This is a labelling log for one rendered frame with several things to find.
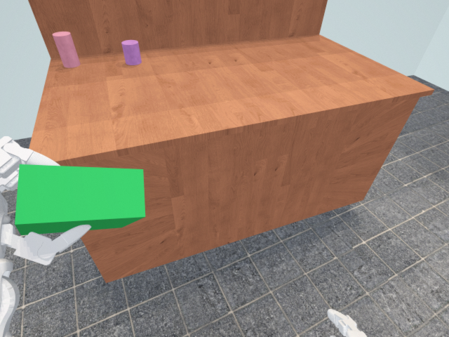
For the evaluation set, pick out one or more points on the table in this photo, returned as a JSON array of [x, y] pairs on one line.
[[241, 115]]

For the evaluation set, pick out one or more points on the left robot hand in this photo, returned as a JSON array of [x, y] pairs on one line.
[[35, 247]]

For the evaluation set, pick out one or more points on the right robot hand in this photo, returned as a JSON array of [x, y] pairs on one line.
[[347, 326]]

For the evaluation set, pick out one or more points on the left robot forearm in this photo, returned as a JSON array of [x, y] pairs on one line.
[[9, 297]]

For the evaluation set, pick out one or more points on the sponge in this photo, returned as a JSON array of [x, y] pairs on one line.
[[54, 199]]

